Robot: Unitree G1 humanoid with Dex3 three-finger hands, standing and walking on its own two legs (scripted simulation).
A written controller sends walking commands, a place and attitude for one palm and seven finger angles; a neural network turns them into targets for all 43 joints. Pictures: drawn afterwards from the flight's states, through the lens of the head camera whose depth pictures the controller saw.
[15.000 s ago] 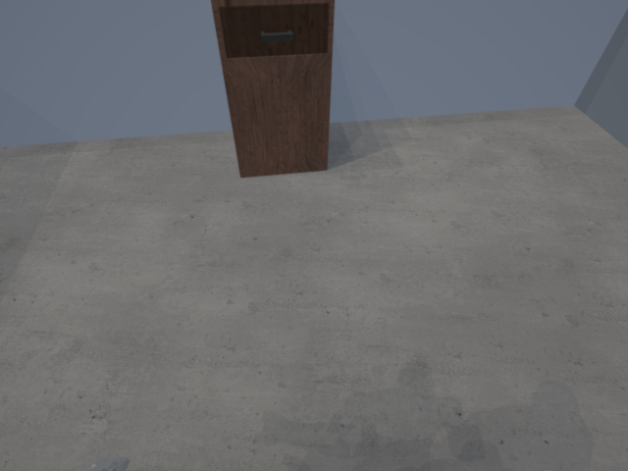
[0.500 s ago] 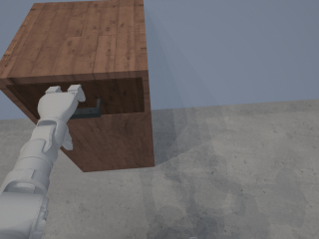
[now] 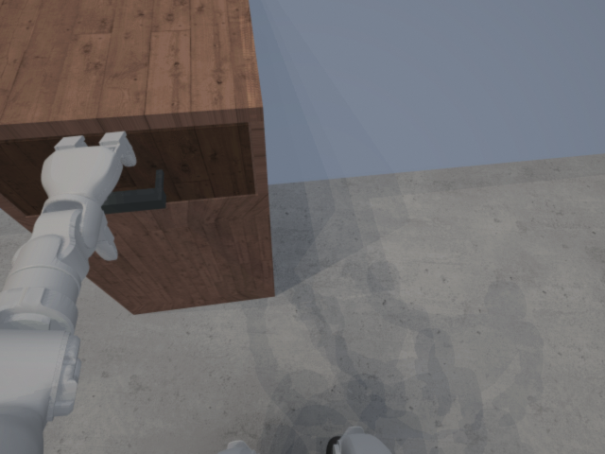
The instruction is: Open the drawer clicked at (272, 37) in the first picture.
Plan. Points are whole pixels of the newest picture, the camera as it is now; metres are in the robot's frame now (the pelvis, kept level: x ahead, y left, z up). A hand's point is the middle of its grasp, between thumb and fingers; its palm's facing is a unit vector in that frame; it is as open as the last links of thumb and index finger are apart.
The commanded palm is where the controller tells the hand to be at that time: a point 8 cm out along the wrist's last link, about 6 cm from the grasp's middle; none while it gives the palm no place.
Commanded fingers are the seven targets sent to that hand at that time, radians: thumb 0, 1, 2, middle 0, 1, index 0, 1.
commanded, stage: move the hooked fingers above the handle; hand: left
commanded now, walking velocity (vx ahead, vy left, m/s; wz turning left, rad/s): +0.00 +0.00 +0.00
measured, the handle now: (125, 190) +0.52 +0.26 -0.04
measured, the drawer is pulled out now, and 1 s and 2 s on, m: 0.00 0.00 0.00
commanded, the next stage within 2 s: lower the fingers behind the handle in 0.54 s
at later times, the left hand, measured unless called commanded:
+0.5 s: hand (100, 198) +0.46 +0.26 +0.02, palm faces -0.08 -0.04 -1.00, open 13.9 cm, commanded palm +0.45 +0.26 +0.08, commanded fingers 0.00 -0.50 0.30 -0.30 -1.20 -0.30 -1.20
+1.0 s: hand (108, 211) +0.46 +0.26 -0.01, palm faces -0.12 -0.04 -0.99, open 13.9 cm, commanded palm +0.45 +0.26 +0.05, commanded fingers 0.00 -0.50 0.30 -0.30 -1.20 -0.30 -1.20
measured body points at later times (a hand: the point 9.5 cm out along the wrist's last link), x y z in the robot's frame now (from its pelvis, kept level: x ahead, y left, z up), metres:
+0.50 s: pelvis +0.01 +0.00 +0.00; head +0.11 +0.01 +0.44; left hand +0.46 +0.26 +0.07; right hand +0.04 -0.28 -0.12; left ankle -0.02 +0.09 -0.70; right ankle +0.01 -0.13 -0.70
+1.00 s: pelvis +0.01 -0.01 +0.00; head +0.12 +0.00 +0.43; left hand +0.46 +0.26 +0.04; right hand +0.01 -0.29 -0.13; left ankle -0.02 +0.09 -0.70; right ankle +0.01 -0.13 -0.70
